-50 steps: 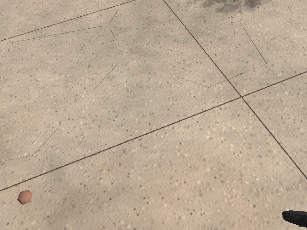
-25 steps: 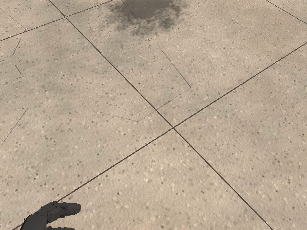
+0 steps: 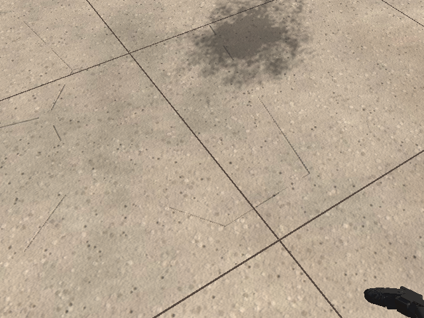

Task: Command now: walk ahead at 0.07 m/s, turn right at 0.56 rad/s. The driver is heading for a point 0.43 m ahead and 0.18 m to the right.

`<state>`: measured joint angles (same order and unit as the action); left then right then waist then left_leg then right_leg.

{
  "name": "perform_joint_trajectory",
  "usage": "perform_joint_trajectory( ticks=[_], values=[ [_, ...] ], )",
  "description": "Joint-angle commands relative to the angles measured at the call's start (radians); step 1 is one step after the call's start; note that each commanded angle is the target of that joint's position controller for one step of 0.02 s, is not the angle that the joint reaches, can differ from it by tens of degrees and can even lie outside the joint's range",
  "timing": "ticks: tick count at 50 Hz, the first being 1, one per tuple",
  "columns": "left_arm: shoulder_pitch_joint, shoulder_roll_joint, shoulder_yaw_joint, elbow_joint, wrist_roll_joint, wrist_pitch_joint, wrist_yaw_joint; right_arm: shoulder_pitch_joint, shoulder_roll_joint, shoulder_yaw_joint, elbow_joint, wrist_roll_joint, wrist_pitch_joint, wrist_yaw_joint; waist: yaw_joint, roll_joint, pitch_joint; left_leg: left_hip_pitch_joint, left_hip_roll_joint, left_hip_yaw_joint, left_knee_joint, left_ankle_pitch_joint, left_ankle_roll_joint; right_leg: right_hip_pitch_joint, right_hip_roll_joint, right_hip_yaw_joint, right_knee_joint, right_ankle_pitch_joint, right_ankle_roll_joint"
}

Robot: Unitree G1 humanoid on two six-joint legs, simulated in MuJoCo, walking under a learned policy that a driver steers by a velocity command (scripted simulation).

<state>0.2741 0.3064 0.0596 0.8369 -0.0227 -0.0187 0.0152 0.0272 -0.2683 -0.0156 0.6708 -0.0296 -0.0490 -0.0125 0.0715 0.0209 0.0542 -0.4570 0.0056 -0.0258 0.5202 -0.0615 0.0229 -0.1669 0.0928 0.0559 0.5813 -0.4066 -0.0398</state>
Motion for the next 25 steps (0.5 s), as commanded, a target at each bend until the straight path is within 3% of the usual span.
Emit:
perform_joint_trajectory(
  ticks=[1, 2, 4, 6, 8, 11, 14, 17, 18, 19, 20, 21, 22, 23, 24, 25],
  values=[
    [0.094, 0.102, 0.017, -0.08, -0.003, -0.006, 0.0, 0.222, -0.172, -0.064, -0.044, -0.01, 0.023, -0.021, -0.118, 0.238, -0.45, 0.662, 0.474, -0.45, -0.066, 0.733, 0.304, -0.371, -0.007, 0.056, 0.548, -0.318, 0.066],
    [0.074, 0.169, 0.046, -0.077, -0.02, 0.014, 0.001, 0.167, -0.129, -0.05, -0.059, 0.001, 0.036, -0.023, -0.105, 0.143, -0.362, 0.578, 0.434, -0.369, -0.093, 0.543, 0.28, -0.414, -0.062, 0.063, 0.644, -0.273, 0.09],
    [0.03, 0.141, 0.053, -0.091, -0.019, 0.055, 0.019, 0.064, -0.104, -0.046, -0.062, 0.017, 0.05, -0.036, -0.071, 0.108, -0.194, 0.4, 0.34, -0.215, -0.163, 0.211, 0.215, -0.462, -0.127, 0.025, 0.664, -0.146, 0.129],
    [0.03, 0.098, 0.048, -0.111, -0.012, 0.087, 0.029, 0.011, -0.12, -0.055, -0.056, 0.0, 0.049, -0.038, -0.047, 0.132, -0.125, 0.243, 0.288, -0.098, -0.236, 0.071, 0.194, -0.388, -0.141, -0.024, 0.611, -0.06, 0.147],
    [0.014, 0.07, 0.044, -0.144, -0.005, 0.094, 0.029, -0.001, -0.125, -0.063, -0.048, -0.005, 0.044, -0.041, -0.05, 0.139, -0.127, 0.229, 0.298, -0.024, -0.259, 0.081, 0.204, -0.359, -0.162, -0.047, 0.535, -0.017, 0.147],
    [-0.027, 0.055, 0.038, -0.186, 0.001, 0.087, 0.01, -0.012, -0.15, -0.078, -0.035, 0.003, 0.043, -0.043, -0.063, 0.115, -0.164, 0.249, 0.32, 0.06, -0.25, 0.114, 0.204, -0.282, -0.193, -0.067, 0.374, 0.057, 0.119],
    [-0.042, 0.075, 0.047, -0.211, 0.001, 0.093, -0.012, -0.008, -0.177, -0.092, -0.017, 0.015, 0.048, -0.032, -0.066, 0.116, -0.166, 0.269, 0.349, 0.105, -0.237, 0.068, 0.186, -0.215, -0.187, -0.112, 0.261, 0.085, 0.083],
    [-0.016, 0.086, 0.065, -0.218, -0.001, 0.106, -0.024, -0.027, -0.184, -0.101, 0.0, 0.04, 0.055, -0.019, -0.032, 0.106, -0.155, 0.272, 0.36, 0.143, -0.164, -0.036, 0.121, -0.128, -0.164, -0.152, 0.097, 0.124, 0.027],
    [0.017, 0.097, 0.076, -0.207, 0.002, 0.107, -0.018, -0.013, -0.163, -0.099, 0.013, 0.048, 0.059, -0.016, -0.017, 0.076, -0.151, 0.238, 0.329, 0.176, -0.089, -0.118, 0.073, -0.062, -0.137, -0.152, 0.022, 0.168, -0.004],
    [0.082, 0.141, 0.096, -0.188, 0.011, 0.104, -0.005, 0.026, -0.124, -0.093, 0.037, 0.047, 0.066, -0.008, 0.001, -0.036, -0.116, 0.132, 0.26, 0.229, 0.079, -0.228, 0.003, 0.032, -0.147, -0.057, -0.1, 0.276, -0.057],
    [0.109, 0.294, 0.132, -0.209, 0.011, 0.095, 0.017, 0.038, -0.082, -0.082, 0.004, 0.008, 0.073, -0.003, -0.034, -0.386, -0.054, -0.186, 0.098, 0.303, 0.445, -0.589, -0.116, 0.144, -0.391, 0.351, -0.203, 0.661, -0.191],
    [0.062, 0.304, 0.121, -0.247, 0.051, 0.06, 0.01, -0.082, -0.091, -0.082, -0.055, 0.001, 0.067, -0.014, -0.006, -0.327, -0.123, -0.285, 0.012, 0.055, 0.633, -0.62, -0.12, 0.073, -0.445, 0.527, -0.254, 0.564, -0.33],
    [0.025, 0.276, 0.115, -0.247, 0.052, 0.033, 0.002, -0.115, -0.12, -0.092, -0.06, 0.019, 0.064, -0.021, -0.011, -0.213, -0.121, -0.318, 0.02, -0.01, 0.677, -0.535, -0.093, 0.079, -0.414, 0.457, -0.284, 0.431, -0.301],
    [-0.016, 0.26, 0.111, -0.248, 0.031, 0.019, 0.006, -0.102, -0.124, -0.096, -0.052, 0.03, 0.057, -0.03, -0.041, -0.168, -0.102, -0.328, 0.026, -0.041, 0.654, -0.427, -0.069, 0.074, -0.371, 0.407, -0.287, 0.368, -0.243],
    [-0.063, 0.215, 0.096, -0.257, 0.007, 0.021, 0.012, -0.073, -0.138, -0.104, -0.029, 0.02, 0.053, -0.04, -0.064, -0.118, -0.106, -0.324, 0.04, -0.056, 0.641, -0.358, -0.064, 0.078, -0.346, 0.365, -0.267, 0.355, -0.197],
    [-0.099, 0.189, 0.085, -0.269, -0.002, 0.027, 0.02, -0.05, -0.143, -0.108, -0.025, 0.013, 0.049, -0.043, -0.085, -0.14, -0.117, -0.285, 0.033, -0.062, 0.631, -0.311, -0.069, 0.049, -0.321, 0.336, -0.25, 0.4, -0.181]
  ],
)
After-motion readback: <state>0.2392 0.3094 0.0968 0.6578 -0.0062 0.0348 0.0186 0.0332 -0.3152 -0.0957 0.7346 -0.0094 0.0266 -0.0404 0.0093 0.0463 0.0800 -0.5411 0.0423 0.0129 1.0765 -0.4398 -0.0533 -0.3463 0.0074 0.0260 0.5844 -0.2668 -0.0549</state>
